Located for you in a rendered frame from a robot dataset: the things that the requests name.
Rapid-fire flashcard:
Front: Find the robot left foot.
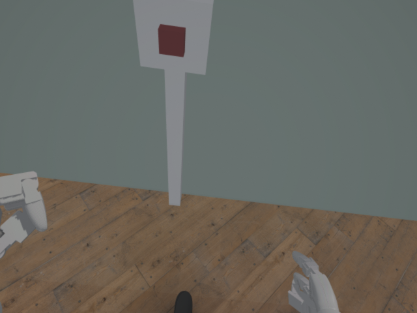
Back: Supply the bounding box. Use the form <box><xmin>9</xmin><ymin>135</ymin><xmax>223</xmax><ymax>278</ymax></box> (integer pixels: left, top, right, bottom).
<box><xmin>174</xmin><ymin>291</ymin><xmax>192</xmax><ymax>313</ymax></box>

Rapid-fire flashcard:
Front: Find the panel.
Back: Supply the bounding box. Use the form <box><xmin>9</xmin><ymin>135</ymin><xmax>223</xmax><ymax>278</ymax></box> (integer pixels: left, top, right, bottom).
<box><xmin>133</xmin><ymin>0</ymin><xmax>214</xmax><ymax>206</ymax></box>

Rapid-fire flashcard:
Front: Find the left robot hand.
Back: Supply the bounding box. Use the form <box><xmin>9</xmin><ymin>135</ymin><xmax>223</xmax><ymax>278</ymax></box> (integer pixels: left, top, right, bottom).
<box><xmin>0</xmin><ymin>171</ymin><xmax>48</xmax><ymax>259</ymax></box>

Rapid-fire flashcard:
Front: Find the button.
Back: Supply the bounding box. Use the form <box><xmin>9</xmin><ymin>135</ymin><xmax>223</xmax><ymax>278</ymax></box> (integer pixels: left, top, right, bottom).
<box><xmin>158</xmin><ymin>24</ymin><xmax>186</xmax><ymax>57</ymax></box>

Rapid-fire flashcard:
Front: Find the right robot hand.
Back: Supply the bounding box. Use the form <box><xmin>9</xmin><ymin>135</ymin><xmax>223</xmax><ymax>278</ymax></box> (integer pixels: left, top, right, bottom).
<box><xmin>288</xmin><ymin>251</ymin><xmax>339</xmax><ymax>313</ymax></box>

